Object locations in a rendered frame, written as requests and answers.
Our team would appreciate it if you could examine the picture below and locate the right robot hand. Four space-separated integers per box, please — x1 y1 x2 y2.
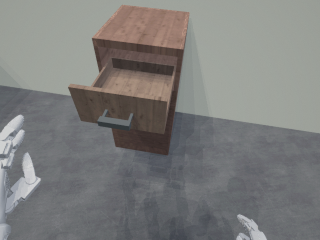
236 214 267 240

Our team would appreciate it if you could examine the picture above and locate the handle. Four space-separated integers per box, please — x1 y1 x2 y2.
97 109 134 131

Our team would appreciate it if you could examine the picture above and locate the cabinet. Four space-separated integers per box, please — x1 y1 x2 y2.
92 4 190 156

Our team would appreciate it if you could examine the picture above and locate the left robot hand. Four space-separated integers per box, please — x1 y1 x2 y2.
0 114 41 224

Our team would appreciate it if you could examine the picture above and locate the drawer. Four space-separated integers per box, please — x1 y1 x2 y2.
68 57 177 134

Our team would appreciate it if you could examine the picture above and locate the left robot forearm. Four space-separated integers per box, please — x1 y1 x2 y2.
0 223 12 240

